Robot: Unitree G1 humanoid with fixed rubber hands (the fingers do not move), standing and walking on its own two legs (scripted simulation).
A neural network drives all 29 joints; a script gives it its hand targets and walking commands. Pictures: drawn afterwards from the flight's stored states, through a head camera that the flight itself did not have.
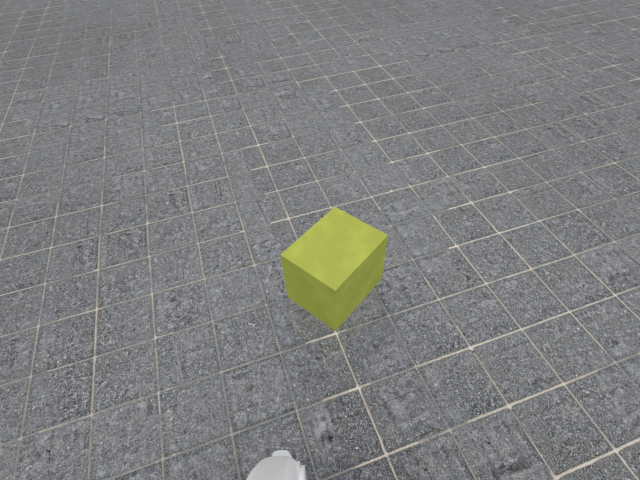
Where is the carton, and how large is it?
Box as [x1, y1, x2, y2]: [280, 207, 387, 330]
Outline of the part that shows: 334,207 280,255 287,295 335,330 381,278 387,235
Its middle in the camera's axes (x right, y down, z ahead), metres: +0.06 +0.09 +1.37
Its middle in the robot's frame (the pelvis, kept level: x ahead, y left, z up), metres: +0.91 +0.05 -0.62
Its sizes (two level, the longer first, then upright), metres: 0.286 0.228 0.247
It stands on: the floor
